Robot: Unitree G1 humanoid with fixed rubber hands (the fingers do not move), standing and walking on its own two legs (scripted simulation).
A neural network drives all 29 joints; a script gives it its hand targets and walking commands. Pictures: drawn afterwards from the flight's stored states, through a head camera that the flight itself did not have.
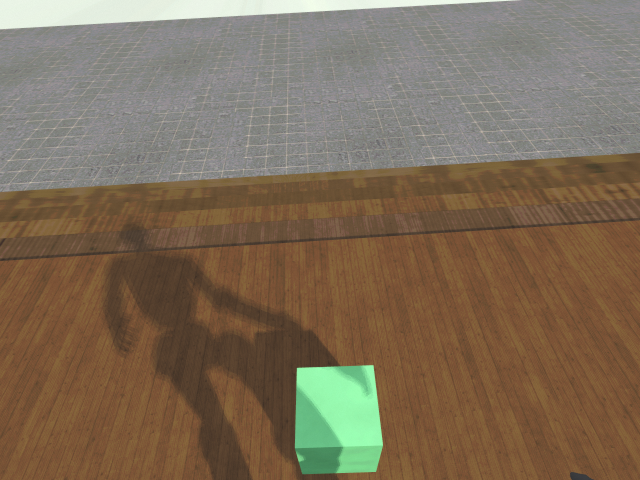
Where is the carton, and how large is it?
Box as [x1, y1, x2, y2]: [295, 365, 382, 473]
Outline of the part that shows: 372,365 297,368 295,450 302,473 375,471 382,447 382,441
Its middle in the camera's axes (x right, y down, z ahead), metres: +0.04 +0.52 +1.07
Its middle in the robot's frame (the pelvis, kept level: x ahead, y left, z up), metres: +0.43 +0.01 -0.66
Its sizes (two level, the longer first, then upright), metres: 0.210 0.200 0.250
